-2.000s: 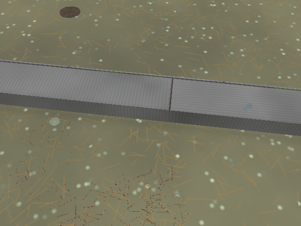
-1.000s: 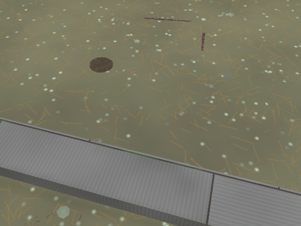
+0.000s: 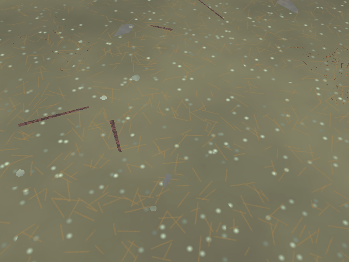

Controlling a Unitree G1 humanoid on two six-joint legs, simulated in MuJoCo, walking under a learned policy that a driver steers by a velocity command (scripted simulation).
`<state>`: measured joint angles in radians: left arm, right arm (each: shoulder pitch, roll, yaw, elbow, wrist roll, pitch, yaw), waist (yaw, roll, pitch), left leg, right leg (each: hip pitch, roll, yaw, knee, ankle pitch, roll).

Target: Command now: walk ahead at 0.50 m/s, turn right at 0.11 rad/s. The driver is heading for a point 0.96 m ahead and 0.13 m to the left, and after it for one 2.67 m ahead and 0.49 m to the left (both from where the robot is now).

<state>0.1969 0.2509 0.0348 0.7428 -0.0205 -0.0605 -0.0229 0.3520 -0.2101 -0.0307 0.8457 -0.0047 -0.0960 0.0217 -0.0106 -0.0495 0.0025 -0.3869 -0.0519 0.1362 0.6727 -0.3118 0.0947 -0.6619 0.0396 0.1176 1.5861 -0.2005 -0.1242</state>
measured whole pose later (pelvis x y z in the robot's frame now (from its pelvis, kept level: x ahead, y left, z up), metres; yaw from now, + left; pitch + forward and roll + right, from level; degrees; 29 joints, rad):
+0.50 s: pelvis +0.31 -0.01 +0.01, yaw +2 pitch +2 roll -1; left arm 0.08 0.25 0.05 0.72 -0.01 -0.08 -0.03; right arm 0.38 -0.26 -0.04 0.91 0.02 -0.08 0.00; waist -0.03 0.00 0.02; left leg -0.23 -0.03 -0.04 1.13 -0.45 0.06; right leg -0.39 0.06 -0.07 0.49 -0.14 -0.09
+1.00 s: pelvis +0.60 +0.06 +0.01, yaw +1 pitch +3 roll -1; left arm 0.37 0.28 0.05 0.88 -0.02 -0.07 0.00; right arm 0.08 -0.25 -0.03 0.75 0.00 -0.09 0.03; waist 0.04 -0.01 0.02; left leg -0.47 -0.01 0.04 0.58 -0.16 0.06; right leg -0.27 0.00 0.05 1.06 -0.46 -0.01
